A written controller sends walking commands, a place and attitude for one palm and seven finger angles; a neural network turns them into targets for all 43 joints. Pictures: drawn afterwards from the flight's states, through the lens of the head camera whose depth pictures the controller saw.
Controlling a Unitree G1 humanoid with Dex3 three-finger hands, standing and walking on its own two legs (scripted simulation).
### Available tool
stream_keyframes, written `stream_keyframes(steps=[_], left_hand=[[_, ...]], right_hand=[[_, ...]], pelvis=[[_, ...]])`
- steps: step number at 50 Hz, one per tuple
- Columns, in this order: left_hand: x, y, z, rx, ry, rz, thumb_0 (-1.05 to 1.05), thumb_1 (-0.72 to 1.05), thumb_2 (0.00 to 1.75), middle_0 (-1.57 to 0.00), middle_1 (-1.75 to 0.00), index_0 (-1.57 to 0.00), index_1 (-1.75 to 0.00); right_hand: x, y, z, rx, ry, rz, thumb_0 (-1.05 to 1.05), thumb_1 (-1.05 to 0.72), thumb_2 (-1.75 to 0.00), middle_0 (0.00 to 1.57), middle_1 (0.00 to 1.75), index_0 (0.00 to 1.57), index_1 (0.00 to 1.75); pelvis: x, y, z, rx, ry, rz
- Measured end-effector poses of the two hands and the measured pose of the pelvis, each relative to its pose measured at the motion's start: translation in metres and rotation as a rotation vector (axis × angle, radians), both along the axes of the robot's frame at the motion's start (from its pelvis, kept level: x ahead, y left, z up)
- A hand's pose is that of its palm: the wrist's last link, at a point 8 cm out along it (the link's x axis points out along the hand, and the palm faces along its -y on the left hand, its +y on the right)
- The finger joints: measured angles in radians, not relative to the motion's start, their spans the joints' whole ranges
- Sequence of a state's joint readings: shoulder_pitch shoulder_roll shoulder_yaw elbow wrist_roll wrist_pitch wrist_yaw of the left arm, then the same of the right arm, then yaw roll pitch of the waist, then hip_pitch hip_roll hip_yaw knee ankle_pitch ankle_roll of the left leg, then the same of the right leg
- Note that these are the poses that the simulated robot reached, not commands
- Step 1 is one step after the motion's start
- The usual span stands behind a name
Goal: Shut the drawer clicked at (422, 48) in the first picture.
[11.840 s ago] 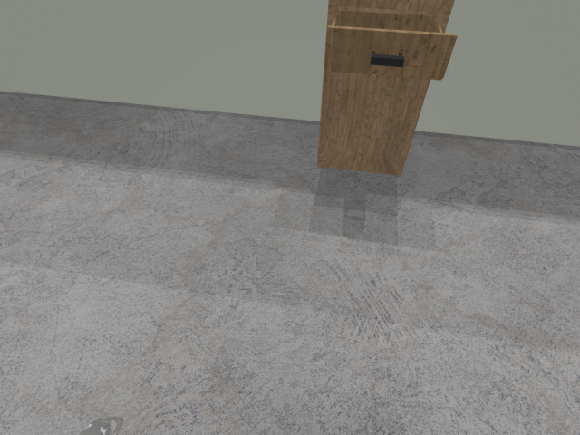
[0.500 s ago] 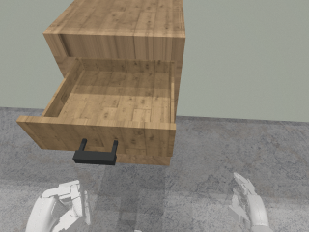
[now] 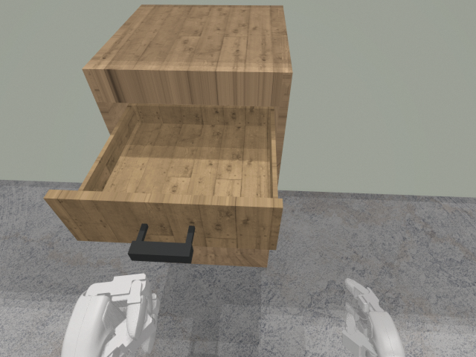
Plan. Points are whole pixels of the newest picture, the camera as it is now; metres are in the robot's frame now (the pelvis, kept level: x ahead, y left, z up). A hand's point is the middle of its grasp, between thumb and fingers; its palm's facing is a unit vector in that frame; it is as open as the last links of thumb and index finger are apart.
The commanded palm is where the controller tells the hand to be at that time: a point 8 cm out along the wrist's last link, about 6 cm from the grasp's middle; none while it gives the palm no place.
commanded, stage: raise the hand and make a fist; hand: left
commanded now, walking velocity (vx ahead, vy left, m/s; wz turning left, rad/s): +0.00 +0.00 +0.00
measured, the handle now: (164, 240) +0.31 +0.16 +0.03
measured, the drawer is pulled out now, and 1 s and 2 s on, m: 0.29 0.29 0.29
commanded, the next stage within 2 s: bring the fist close to the handle in 0.20 s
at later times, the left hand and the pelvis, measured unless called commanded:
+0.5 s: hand (162, 327) +0.15 +0.11 +0.10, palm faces +0.06 -1.00 -0.04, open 3.3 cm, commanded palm +0.11 +0.17 +0.10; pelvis +0.00 -0.03 +0.00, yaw +1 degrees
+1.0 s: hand (164, 303) +0.19 +0.13 +0.05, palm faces +0.04 -1.00 -0.04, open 3.3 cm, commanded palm +0.16 +0.18 +0.05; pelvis +0.00 -0.03 -0.01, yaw +0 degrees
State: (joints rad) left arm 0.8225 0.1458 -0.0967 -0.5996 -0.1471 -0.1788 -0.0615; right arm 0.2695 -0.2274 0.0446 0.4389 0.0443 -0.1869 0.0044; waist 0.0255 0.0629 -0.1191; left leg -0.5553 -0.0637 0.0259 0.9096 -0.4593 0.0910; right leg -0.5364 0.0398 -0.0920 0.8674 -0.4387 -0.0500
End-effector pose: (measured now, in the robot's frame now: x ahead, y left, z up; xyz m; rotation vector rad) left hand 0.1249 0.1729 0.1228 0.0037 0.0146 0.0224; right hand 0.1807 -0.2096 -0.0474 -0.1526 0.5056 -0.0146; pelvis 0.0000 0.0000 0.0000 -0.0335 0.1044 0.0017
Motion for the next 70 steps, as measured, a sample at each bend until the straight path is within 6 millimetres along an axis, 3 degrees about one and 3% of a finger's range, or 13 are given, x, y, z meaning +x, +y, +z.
stream_keyframes(steps=[16, 26, 43, 52, 70], left_hand=[[-0.001, -0.007, 0.003, 0.038, 0.013, 0.025, 0.02, 0.9, 0.9, -1.4, -1.6, -1.4, -1.6], [0.001, -0.01, -0.021, 0.037, 0.044, 0.037, 0.02, 0.9, 0.9, -1.4, -1.6, -1.4, -1.6], [0.033, -0.001, -0.052, 0.047, 0.061, 0.019, 0.02, 0.9, 0.9, -1.4, -1.6, -1.4, -1.6], [0.046, 0.009, -0.071, 0.028, 0.044, 0.02, 0.02, 0.9, 0.9, -1.4, -1.6, -1.4, -1.6], [0.075, 0.006, -0.103, -0.006, 0.029, -0.012, 0.02, 0.9, 0.9, -1.4, -1.6, -1.4, -1.6]], right_hand=[[0.01, -0.018, -0.003, 0.012, 0.005, -0.025, 0.01, -0.9, -0.9, 0.2, 0.3, 0.2, 0.3], [0.016, -0.032, -0.005, -0.017, 0.002, 0.002, 0.01, -0.9, -0.9, 0.2, 0.3, 0.2, 0.3], [-0.009, -0.062, -0.026, -0.051, 0.124, -0.074, 0.01, -0.9, -0.9, 0.2, 0.3, 0.2, 0.3], [-0.009, -0.055, -0.036, -0.072, 0.155, -0.064, 0.01, -0.9, -0.9, 0.2, 0.3, 0.2, 0.3], [-0.003, -0.019, -0.057, -0.073, 0.184, -0.018, 0.01, -0.9, -0.9, 0.2, 0.3, 0.2, 0.3]], pelvis=[[0.009, -0.015, 0.0, 0.011, 0.014, -0.002], [0.004, -0.03, -0.004, 0.013, 0.037, 0.013], [0.006, -0.039, -0.007, 0.02, 0.081, 0.003], [0.004, -0.03, -0.015, 0.012, 0.121, 0.0], [0.001, -0.006, -0.037, -0.008, 0.183, -0.008]])
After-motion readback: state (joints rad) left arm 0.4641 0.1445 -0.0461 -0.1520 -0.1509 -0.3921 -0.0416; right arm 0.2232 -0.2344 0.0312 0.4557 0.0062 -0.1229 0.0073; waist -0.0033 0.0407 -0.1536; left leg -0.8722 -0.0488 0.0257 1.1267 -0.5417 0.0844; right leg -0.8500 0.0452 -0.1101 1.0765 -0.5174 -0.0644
